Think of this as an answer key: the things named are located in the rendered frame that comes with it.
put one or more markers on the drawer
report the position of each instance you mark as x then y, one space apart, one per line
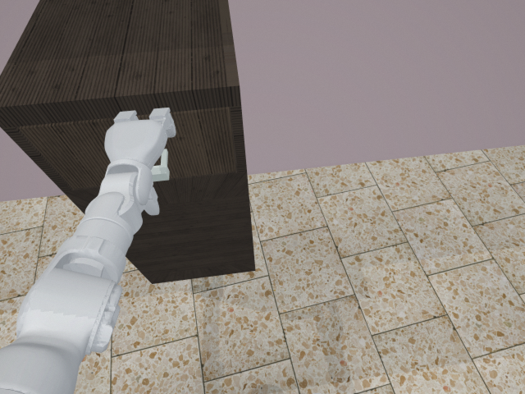
203 145

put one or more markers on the handle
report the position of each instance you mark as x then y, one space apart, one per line
161 172

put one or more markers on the left robot upper arm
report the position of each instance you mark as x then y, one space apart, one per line
71 315

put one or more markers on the cabinet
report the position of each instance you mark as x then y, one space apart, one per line
81 60

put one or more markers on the left robot hand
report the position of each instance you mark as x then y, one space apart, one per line
142 141

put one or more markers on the robot left forearm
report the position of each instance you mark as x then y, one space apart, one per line
103 236

